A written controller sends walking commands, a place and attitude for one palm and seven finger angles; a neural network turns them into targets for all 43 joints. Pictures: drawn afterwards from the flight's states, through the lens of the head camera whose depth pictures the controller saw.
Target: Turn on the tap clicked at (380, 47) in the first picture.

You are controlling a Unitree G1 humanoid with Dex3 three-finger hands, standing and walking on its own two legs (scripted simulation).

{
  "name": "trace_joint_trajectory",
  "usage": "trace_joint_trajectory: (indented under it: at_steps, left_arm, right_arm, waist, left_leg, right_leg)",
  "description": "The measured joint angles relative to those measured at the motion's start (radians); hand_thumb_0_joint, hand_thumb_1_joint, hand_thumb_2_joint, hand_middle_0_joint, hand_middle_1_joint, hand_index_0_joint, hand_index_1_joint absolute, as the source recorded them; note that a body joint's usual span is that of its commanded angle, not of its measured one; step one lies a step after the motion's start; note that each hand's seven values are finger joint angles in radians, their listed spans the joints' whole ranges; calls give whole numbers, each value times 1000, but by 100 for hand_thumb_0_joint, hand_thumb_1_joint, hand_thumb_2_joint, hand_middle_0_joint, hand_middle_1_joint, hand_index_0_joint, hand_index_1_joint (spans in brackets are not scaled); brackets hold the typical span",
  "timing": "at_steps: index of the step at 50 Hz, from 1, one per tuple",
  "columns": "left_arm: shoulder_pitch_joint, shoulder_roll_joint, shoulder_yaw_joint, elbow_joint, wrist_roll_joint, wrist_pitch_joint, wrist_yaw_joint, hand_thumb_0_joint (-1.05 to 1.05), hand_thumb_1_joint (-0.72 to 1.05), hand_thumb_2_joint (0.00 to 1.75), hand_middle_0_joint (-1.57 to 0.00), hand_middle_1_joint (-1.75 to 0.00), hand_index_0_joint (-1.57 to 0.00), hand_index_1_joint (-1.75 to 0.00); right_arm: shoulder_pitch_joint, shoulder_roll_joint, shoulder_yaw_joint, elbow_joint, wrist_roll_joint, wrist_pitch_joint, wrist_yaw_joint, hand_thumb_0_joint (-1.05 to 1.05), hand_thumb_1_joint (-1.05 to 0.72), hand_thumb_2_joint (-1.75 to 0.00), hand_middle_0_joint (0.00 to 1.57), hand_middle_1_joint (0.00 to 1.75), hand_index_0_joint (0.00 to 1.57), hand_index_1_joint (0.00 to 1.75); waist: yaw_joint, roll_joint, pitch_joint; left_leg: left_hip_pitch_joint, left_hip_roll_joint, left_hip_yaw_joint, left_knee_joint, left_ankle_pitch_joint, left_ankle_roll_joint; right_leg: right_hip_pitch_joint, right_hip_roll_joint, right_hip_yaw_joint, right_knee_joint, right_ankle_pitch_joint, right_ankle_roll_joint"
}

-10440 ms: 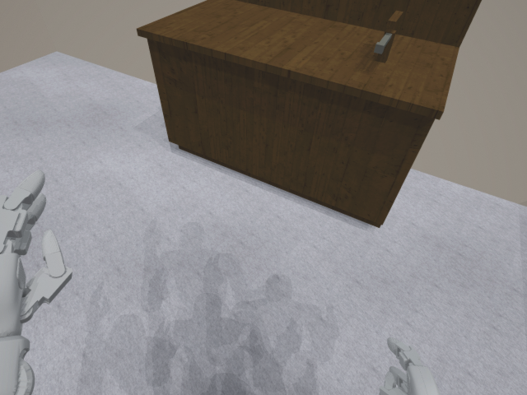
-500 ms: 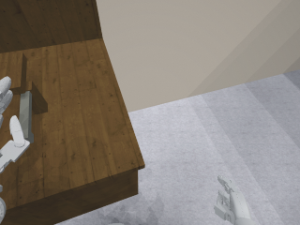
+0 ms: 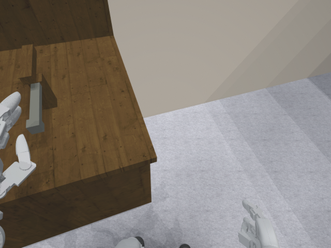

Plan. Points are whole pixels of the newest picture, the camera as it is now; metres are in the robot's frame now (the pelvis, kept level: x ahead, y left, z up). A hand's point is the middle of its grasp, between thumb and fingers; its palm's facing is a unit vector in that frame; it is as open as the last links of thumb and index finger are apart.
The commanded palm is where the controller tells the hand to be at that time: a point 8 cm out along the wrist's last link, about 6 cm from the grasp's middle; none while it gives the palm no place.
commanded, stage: come to a stop and stand still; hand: left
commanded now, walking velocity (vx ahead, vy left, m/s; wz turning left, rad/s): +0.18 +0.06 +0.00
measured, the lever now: (35, 125) +0.35 +0.35 +0.06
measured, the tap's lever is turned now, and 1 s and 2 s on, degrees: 0 0 0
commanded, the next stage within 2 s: look again from close up in 1.24 s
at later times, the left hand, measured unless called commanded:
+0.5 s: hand out of the picture +0.16 +0.27 +0.16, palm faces +0.40 -0.84 -0.36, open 7.4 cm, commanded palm +0.12 +0.30 +0.18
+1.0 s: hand (0, 169) +0.20 +0.29 +0.16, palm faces +0.41 -0.84 -0.36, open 7.4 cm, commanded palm +0.15 +0.32 +0.18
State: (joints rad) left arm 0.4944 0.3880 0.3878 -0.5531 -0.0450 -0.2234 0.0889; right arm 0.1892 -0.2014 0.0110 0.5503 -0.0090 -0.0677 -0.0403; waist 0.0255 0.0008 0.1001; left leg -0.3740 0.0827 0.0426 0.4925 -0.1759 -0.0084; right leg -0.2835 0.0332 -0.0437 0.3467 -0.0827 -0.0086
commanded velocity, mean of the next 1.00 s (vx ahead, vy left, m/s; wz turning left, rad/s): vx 0.04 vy -0.01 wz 0.00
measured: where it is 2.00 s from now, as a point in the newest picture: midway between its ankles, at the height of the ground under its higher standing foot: outside the picture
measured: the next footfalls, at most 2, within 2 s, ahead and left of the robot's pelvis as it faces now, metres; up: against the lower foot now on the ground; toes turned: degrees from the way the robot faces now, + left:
right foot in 0.34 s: +0.03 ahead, -0.07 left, +0.00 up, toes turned +2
left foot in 0.52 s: +0.05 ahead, +0.14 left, +0.00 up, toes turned +0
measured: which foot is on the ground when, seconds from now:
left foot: down 0.00-0.36, up 0.38-0.50, down 0.52-1.00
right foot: down 0.00-0.22, up 0.24-0.32, down 0.34-1.00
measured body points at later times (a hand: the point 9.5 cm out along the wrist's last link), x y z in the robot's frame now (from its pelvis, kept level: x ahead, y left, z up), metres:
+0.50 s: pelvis -0.04 +0.03 +0.00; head -0.05 +0.03 +0.45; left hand +0.13 +0.31 +0.18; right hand +0.12 -0.20 -0.09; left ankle +0.00 +0.13 -0.72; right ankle +0.00 -0.07 -0.74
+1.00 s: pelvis -0.01 +0.04 +0.00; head +0.00 +0.04 +0.45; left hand +0.18 +0.33 +0.18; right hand +0.18 -0.19 -0.08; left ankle +0.01 +0.14 -0.74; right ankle -0.01 -0.07 -0.74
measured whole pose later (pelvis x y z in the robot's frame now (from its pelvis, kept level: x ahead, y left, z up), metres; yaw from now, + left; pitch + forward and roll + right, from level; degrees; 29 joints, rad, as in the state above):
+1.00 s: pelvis -0.01 +0.04 +0.00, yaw +1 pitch -1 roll -1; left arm 0.43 0.33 0.32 -0.43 -0.05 -0.15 0.13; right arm 0.18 -0.22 0.02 0.62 -0.01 -0.09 -0.06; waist 0.02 0.01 0.03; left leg -0.20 -0.02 -0.01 0.43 -0.20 0.02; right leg -0.15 0.03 0.00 0.37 -0.20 -0.01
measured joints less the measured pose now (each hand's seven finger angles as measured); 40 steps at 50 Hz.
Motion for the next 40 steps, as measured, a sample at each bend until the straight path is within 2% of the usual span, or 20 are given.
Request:
trace_joint_trajectory:
  at_steps: [4, 9, 12, 14, 16, 17, 18, 20, 22, 23, 26, 27, 28, 30, 34, 40]
  left_arm:
    - [5, -27, -27, 47, 11, 32, 32, 1, 89, 90, -21, -30, -21, -31]
    - [-47, -52, -56, 104, 22, 59, 49, 2, 89, 90, -21, -30, -21, -31]
    - [-80, -37, -49, 116, 27, 61, 43, 2, 89, 90, -21, -30, -21, -31]
    - [-92, -19, -40, 117, 27, 59, 31, 2, 89, 90, -21, -30, -21, -31]
    - [-82, 5, -26, 107, 25, 53, 23, 2, 89, 90, -21, -30, -21, -31]
    - [-69, 16, -16, 95, 21, 48, 20, 2, 89, 90, -21, -30, -21, -31]
    - [-59, 13, -11, 85, 17, 42, 16, 2, 89, 90, -21, -30, -21, -31]
    - [-33, 0, -15, 69, 11, 35, 11, 2, 89, 90, -21, -30, -21, -31]
    - [-10, -23, -34, 68, 7, 37, 12, 1, 89, 90, -21, -30, -21, -31]
    - [-6, -36, -45, 76, 7, 39, 16, 1, 89, 90, -21, -30, -21, -31]
    - [-34, -67, -68, 100, 10, 47, 31, 1, 89, 90, -21, -30, -21, -31]
    - [-57, -72, -72, 106, 10, 48, 36, 1, 89, 90, -21, -30, -21, -31]
    - [-82, -74, -72, 114, 10, 51, 40, 1, 89, 90, -21, -30, -21, -31]
    - [-100, -67, -58, 127, 11, 54, 41, 2, 89, 90, -21, -30, -21, -31]
    - [-93, -55, -40, 116, 24, 55, 41, 2, 89, 90, -21, -30, -21, -31]
    - [-43, -57, -46, 93, 13, 31, 38, 2, 89, 90, -21, -30, -21, -31]
  right_arm:
    - [32, -28, -3, 48, -1, -9, -20, 1, -91, -90, 20, 30, 20, 30]
    - [53, -37, -9, 80, 7, -21, -35, 1, -91, -90, 20, 30, 20, 30]
    - [55, -19, -12, 70, 10, -25, -30, 1, -91, -90, 20, 30, 20, 29]
    - [61, 0, -16, 55, 12, -29, -21, 1, -91, -90, 20, 30, 20, 29]
    - [67, 17, -13, 46, 10, -33, -10, 1, -91, -90, 20, 30, 20, 29]
    - [66, 23, -8, 43, 6, -33, -4, 1, -91, -90, 20, 30, 20, 29]
    - [54, 19, -7, 45, 1, -30, 2, 1, -91, -90, 20, 30, 20, 29]
    - [30, 8, -4, 67, -6, -16, 12, 1, -91, -90, 20, 30, 20, 30]
    - [24, 2, 1, 95, -4, -4, 15, 1, -91, -90, 20, 30, 20, 30]
    - [25, 0, 4, 105, -2, -3, 14, 1, -91, -90, 20, 30, 20, 30]
    - [33, -19, 9, 107, 1, -20, 2, 1, -91, -90, 20, 30, 20, 30]
    - [29, -24, 5, 104, 2, -29, -3, 1, -91, -90, 20, 30, 20, 30]
    - [18, -22, 3, 106, 5, -33, -8, 1, -91, -90, 20, 30, 20, 30]
    - [5, -6, 8, 105, 10, -35, -12, 1, -91, -90, 20, 30, 20, 30]
    - [18, 19, 21, 65, 9, -55, -9, 1, -91, -90, 20, 30, 20, 30]
    - [17, 16, 28, 74, -6, -60, 5, 1, -91, -90, 20, 30, 20, 30]
  waist:
    - [-6, 3, -26]
    - [-29, 5, -38]
    - [-43, -8, -35]
    - [-54, -10, -39]
    - [-61, -17, -55]
    - [-59, -24, -65]
    - [-54, -12, -62]
    - [-35, 5, -59]
    - [-13, 1, -72]
    - [-5, -2, -80]
    - [7, 14, -85]
    - [4, 22, -72]
    - [7, 15, -49]
    - [14, -8, -30]
    - [-7, -8, -35]
    - [-1, 31, -67]
  left_leg:
    - [8, -33, -23, 23, -53, 9]
    - [53, -57, -38, 3, -48, 17]
    - [72, -72, -34, -25, -58, 24]
    - [70, -78, -34, -33, -69, 27]
    - [49, -87, -26, -22, -96, 27]
    - [27, -94, -17, 0, -119, 24]
    - [3, -89, -19, 41, -158, 21]
    - [-55, -92, -32, 209, -196, 12]
    - [-75, -100, -32, 340, -200, 9]
    - [-61, -98, -30, 341, -202, 12]
    - [63, -73, -52, 126, -192, 24]
    - [79, -71, -62, 75, -101, 26]
    - [84, -79, -61, 73, -41, 27]
    - [104, -94, -43, 60, -26, 28]
    - [119, -109, -53, 6, -30, 33]
    - [111, -79, -68, -3, -21, 23]
  right_leg:
    - [-1, -7, 22, 18, -9, 6]
    - [21, -18, 32, 49, -106, 19]
    - [1, -23, 43, 125, -205, 20]
    - [-4, -17, 26, 217, -237, 19]
    - [41, -9, 0, 199, -275, 5]
    - [62, -7, 1, 155, -276, -16]
    - [58, 0, 0, 139, -215, -37]
    - [40, 6, 1, 152, -145, -59]
    - [34, 2, 12, 156, -133, -59]
    - [34, -1, 15, 151, -132, -51]
    - [25, 2, 3, 169, -139, -29]
    - [18, 1, -7, 192, -148, -21]
    - [22, -8, -7, 210, -156, -14]
    - [27, -17, 22, 224, -181, -3]
    - [51, -13, 42, 158, -132, 0]
    - [85, 18, 31, 63, -104, -17]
